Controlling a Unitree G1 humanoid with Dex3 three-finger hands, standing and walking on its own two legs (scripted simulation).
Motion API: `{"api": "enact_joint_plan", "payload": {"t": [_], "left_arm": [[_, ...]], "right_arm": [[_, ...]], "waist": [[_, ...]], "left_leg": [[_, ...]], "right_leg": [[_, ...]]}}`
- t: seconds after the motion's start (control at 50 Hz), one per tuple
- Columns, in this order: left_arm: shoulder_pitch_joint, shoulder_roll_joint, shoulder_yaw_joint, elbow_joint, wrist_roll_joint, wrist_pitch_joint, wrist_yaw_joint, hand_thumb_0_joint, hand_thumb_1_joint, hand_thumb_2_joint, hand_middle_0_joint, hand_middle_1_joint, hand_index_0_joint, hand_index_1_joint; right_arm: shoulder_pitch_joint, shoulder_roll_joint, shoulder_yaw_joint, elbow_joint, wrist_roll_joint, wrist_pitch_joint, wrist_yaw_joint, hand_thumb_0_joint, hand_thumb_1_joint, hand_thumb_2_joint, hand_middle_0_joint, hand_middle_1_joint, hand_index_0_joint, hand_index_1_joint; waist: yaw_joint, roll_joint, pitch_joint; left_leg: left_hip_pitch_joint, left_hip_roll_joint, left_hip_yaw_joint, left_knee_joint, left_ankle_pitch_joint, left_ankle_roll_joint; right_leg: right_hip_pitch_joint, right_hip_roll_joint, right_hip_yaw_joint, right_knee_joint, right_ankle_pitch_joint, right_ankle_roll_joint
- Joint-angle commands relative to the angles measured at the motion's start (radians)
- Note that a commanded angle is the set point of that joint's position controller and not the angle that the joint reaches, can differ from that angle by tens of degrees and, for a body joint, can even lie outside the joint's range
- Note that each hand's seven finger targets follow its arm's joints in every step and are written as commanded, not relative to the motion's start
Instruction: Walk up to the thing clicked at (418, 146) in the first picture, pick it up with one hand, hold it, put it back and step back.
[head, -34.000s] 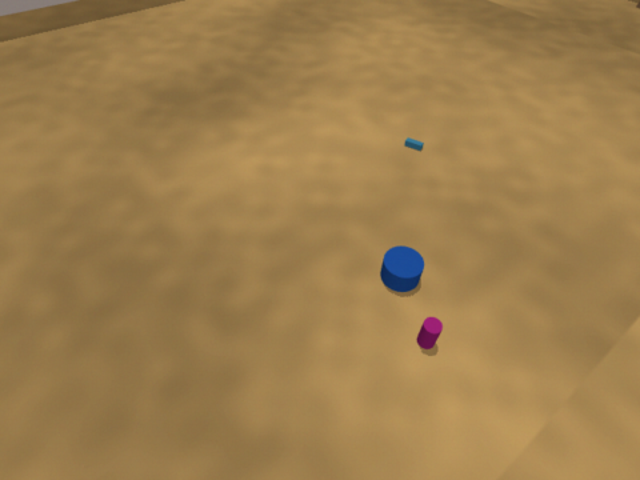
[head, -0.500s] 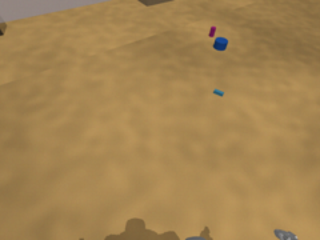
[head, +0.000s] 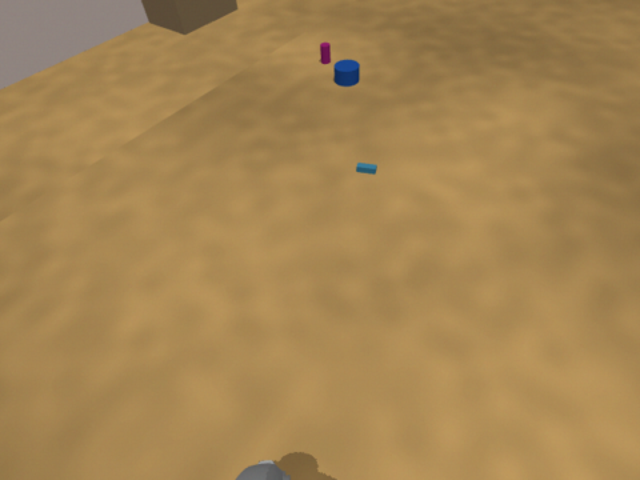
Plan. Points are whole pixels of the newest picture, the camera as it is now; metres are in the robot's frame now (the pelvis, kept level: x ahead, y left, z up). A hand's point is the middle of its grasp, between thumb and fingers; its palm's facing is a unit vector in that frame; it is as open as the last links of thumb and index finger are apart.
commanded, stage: walk up
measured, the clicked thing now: (366, 168) +1.52 -0.19 -0.75
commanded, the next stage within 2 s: none
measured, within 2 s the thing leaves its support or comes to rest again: neither
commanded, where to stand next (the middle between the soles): +0.10 +0.02 m, yaw -19 degrees
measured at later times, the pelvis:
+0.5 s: pelvis +0.06 +0.02 -0.02, yaw -12 degrees
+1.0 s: pelvis +0.05 +0.05 -0.02, yaw -19 degrees
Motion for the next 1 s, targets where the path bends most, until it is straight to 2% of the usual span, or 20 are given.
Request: {"api": "enact_joint_plan", "payload": {"t": [0.0, 0.04, 0.06, 0.1, 0.18, 0.28, 0.36, 0.38, 0.42, 0.5, 0.64, 0.66, 0.7, 0.72, 0.74, 0.78, 0.88, 0.94, 0.96, 0.98], "left_arm": [[-0.086, 0.270, 0.077, -0.099, -0.006, -0.019, 0.032, 0.000, 0.900, 0.900, -0.200, -0.300, -0.200, -0.300], [-0.028, 0.164, 0.040, -0.108, -0.016, -0.015, 0.039, 0.000, 0.900, 0.900, -0.200, -0.300, -0.200, -0.300], [0.017, 0.108, 0.021, -0.108, -0.028, -0.014, 0.039, 0.000, 0.900, 0.900, -0.200, -0.300, -0.200, -0.300], [0.013, 0.251, 0.042, -0.067, -0.007, -0.012, 0.057, 0.000, 0.900, 0.900, -0.200, -0.300, -0.200, -0.300], [-0.042, 0.218, 0.050, -0.042, -0.023, -0.022, 0.028, 0.000, 0.900, 0.900, -0.200, -0.300, -0.200, -0.300], [-0.092, 0.165, 0.041, -0.056, -0.024, -0.022, 0.024, 0.000, 0.900, 0.900, -0.200, -0.300, -0.200, -0.300], [-0.006, 0.236, 0.073, -0.015, -0.003, -0.029, 0.043, 0.000, 0.900, 0.900, -0.200, -0.300, -0.200, -0.300], [-0.012, 0.313, 0.093, -0.033, 0.006, -0.036, 0.051, 0.000, 0.900, 0.900, -0.200, -0.300, -0.200, -0.300], [-0.124, 0.330, 0.079, -0.084, -0.005, -0.022, 0.056, 0.000, 0.900, 0.900, -0.200, -0.300, -0.200, -0.300], [-0.195, 0.256, 0.055, -0.089, -0.001, -0.011, 0.060, 0.000, 0.900, 0.900, -0.200, -0.300, -0.200, -0.300], [-0.245, 0.248, 0.053, -0.092, -0.002, 0.022, 0.045, 0.000, 0.900, 0.900, -0.200, -0.300, -0.200, -0.300], [-0.258, 0.210, 0.045, -0.097, -0.011, 0.030, 0.044, 0.000, 0.900, 0.900, -0.200, -0.300, -0.200, -0.300], [-0.263, 0.152, 0.031, -0.098, -0.019, 0.032, 0.049, 0.000, 0.900, 0.900, -0.200, -0.300, -0.200, -0.300], [-0.283, 0.220, 0.048, -0.076, -0.004, 0.031, 0.057, 0.000, 0.900, 0.900, -0.200, -0.300, -0.200, -0.300], [-0.267, 0.244, 0.053, -0.056, -0.007, 0.024, 0.048, 0.000, 0.900, 0.900, -0.200, -0.300, -0.200, -0.300], [-0.233, 0.208, 0.057, -0.022, -0.019, 0.019, 0.029, 0.000, 0.900, 0.900, -0.200, -0.300, -0.200, -0.300], [-0.192, 0.157, 0.047, 0.037, -0.013, 0.000, 0.020, 0.000, 0.900, 0.900, -0.200, -0.300, -0.200, -0.300], [-0.182, 0.249, 0.063, 0.057, 0.006, -0.020, 0.038, 0.000, 0.900, 0.900, -0.200, -0.300, -0.200, -0.300], [-0.258, 0.284, 0.059, 0.044, -0.003, -0.017, 0.037, 0.000, 0.900, 0.900, -0.200, -0.300, -0.200, -0.300], [-0.330, 0.259, 0.048, 0.033, -0.006, -0.011, 0.032, 0.000, 0.900, 0.900, -0.200, -0.300, -0.200, -0.300]], "right_arm": [[0.017, -0.151, -0.058, -0.071, -0.002, -0.065, -0.040, 0.000, -0.900, -0.900, 0.200, 0.300, 0.200, 0.300], [0.111, -0.213, -0.078, -0.049, -0.022, -0.082, -0.061, 0.000, -0.900, -0.900, 0.200, 0.300, 0.200, 0.300], [0.065, -0.259, -0.083, -0.069, -0.024, -0.085, -0.066, 0.000, -0.900, -0.900, 0.200, 0.300, 0.200, 0.300], [0.001, -0.300, -0.098, -0.082, 0.013, -0.075, -0.055, 0.000, -0.900, -0.900, 0.200, 0.300, 0.200, 0.300], [-0.027, -0.202, -0.052, -0.085, 0.007, -0.079, -0.066, 0.000, -0.900, -0.900, 0.200, 0.300, 0.200, 0.300], [-0.037, -0.191, -0.040, -0.105, 0.012, -0.057, -0.069, 0.000, -0.900, -0.900, 0.200, 0.300, 0.200, 0.300], [-0.089, -0.121, -0.015, -0.127, 0.044, -0.033, -0.071, 0.000, -0.900, -0.900, 0.200, 0.300, 0.200, 0.300], [-0.070, -0.066, 0.001, -0.143, 0.049, -0.028, -0.070, 0.000, -0.900, -0.900, 0.200, 0.300, 0.200, 0.300], [-0.086, -0.137, -0.023, -0.117, 0.035, 0.003, -0.097, 0.000, -0.900, -0.900, 0.200, 0.300, 0.200, 0.300], [-0.056, -0.146, -0.026, -0.048, 0.049, 0.000, -0.086, 0.000, -0.900, -0.900, 0.200, 0.300, 0.200, 0.300], [-0.016, -0.127, -0.021, 0.016, 0.026, -0.041, -0.091, 0.000, -0.900, -0.900, 0.200, 0.300, 0.200, 0.300], [0.007, -0.139, -0.028, 0.031, 0.015, -0.052, -0.094, 0.000, -0.900, -0.900, 0.200, 0.300, 0.200, 0.300], [-0.079, -0.287, -0.051, 0.006, 0.001, -0.066, -0.096, 0.000, -0.900, -0.900, 0.200, 0.300, 0.200, 0.300], [-0.159, -0.325, -0.061, -0.006, 0.010, -0.067, -0.091, 0.000, -0.900, -0.900, 0.200, 0.300, 0.200, 0.300], [-0.203, -0.285, -0.056, -0.018, 0.008, -0.070, -0.092, 0.000, -0.900, -0.900, 0.200, 0.300, 0.200, 0.300], [-0.212, -0.217, -0.032, -0.020, -0.002, -0.073, -0.097, 0.000, -0.900, -0.900, 0.200, 0.300, 0.200, 0.300], [-0.165, -0.194, -0.014, 0.019, 0.016, -0.048, -0.085, 0.000, -0.900, -0.900, 0.200, 0.300, 0.200, 0.300], [-0.140, -0.082, 0.026, 0.003, 0.031, -0.050, -0.085, 0.000, -0.900, -0.900, 0.200, 0.300, 0.200, 0.300], [-0.153, -0.111, 0.015, 0.023, 0.030, -0.042, -0.097, 0.000, -0.900, -0.900, 0.200, 0.300, 0.200, 0.300], [-0.100, -0.124, 0.007, 0.060, 0.027, -0.048, -0.098, 0.000, -0.900, -0.900, 0.200, 0.300, 0.200, 0.300]], "waist": [[-0.041, -0.219, -0.009], [-0.080, 0.025, -0.109], [-0.034, 0.178, -0.076], [-0.030, 0.108, -0.051], [-0.018, 0.087, 0.026], [-0.031, 0.137, -0.075], [0.060, -0.077, -0.160], [0.054, -0.302, -0.159], [0.034, -0.273, -0.124], [-0.011, -0.246, -0.105], [-0.027, -0.299, -0.168], [-0.038, -0.246, -0.176], [-0.028, 0.090, -0.105], [-0.026, 0.127, -0.060], [0.006, 0.084, -0.019], [0.027, 0.062, -0.007], [0.028, 0.123, -0.113], [0.029, -0.124, -0.189], [0.013, -0.179, -0.177], [-0.033, -0.174, -0.153]], "left_leg": [[0.234, -0.055, 0.046, -0.256, 0.037, 0.037], [0.409, 0.053, -0.126, -0.406, -0.040, 0.079], [0.462, 0.237, -0.405, -0.487, -0.059, 0.125], [0.336, 0.386, -0.565, -0.540, -0.250, 0.289], [0.238, 0.166, -0.104, -0.435, 0.200, 0.189], [0.287, 0.174, 0.027, -0.244, 0.631, 0.211], [0.106, 0.100, 0.090, 0.083, 0.319, 0.105], [-0.108, -0.014, 0.111, 0.251, -0.053, 0.047], [-0.029, -0.013, 0.008, 0.320, -0.407, 0.038], [-0.004, -0.024, 0.014, 0.266, -0.235, 0.032], [0.219, -0.092, 0.090, -0.196, -0.084, 0.028], [0.272, -0.068, 0.042, -0.275, -0.028, 0.037], [0.235, 0.312, -0.446, -0.437, 0.033, 0.201], [0.130, 0.418, -0.540, -0.458, 0.026, 0.325], [0.091, 0.384, -0.443, -0.423, 0.093, 0.330], [0.169, 0.200, -0.164, -0.319, 0.280, 0.205], [0.223, 0.090, -0.013, -0.143, 0.370, 0.111], [-0.029, -0.006, 0.049, 0.021, 0.005, 0.018], [0.098, -0.016, 0.021, -0.010, -0.242, 0.033], [0.251, -0.006, 0.017, -0.089, -0.177, 0.039]], "right_leg": [[-0.197, -0.193, 0.193, -0.002, 0.231, -0.141], [-0.266, -0.066, 0.069, 0.341, 0.256, -0.065], [-0.457, 0.070, 0.000, 0.457, -0.132, -0.024], [-0.457, -0.034, 0.020, 0.619, -0.202, -0.026], [-0.365, -0.067, -0.020, 0.464, -0.068, -0.015], [-0.242, -0.046, -0.135, 0.229, 0.017, 0.000], [0.051, -0.055, -0.053, -0.024, 0.338, -0.038], [0.140, -0.280, 0.314, -0.049, 0.559, -0.128], [-0.068, -0.434, 0.485, -0.061, 0.585, -0.314], [-0.127, -0.255, 0.271, -0.008, 0.468, -0.200], [-0.192, -0.176, 0.186, 0.132, 0.371, -0.165], [-0.230, -0.147, 0.157, 0.197, 0.323, -0.130], [-0.420, 0.038, 0.022, 0.410, -0.157, -0.018], [-0.376, -0.031, 0.064, 0.490, -0.257, -0.003], [-0.330, -0.063, 0.048, 0.503, -0.232, 0.000], [-0.330, -0.030, -0.003, 0.423, -0.157, -0.023], [-0.048, -0.006, -0.125, -0.029, 0.123, -0.030], [0.178, -0.271, 0.309, -0.056, 0.372, -0.143], [-0.012, -0.356, 0.360, -0.049, 0.401, -0.239], [-0.157, -0.323, 0.301, -0.036, 0.332, -0.213]]}}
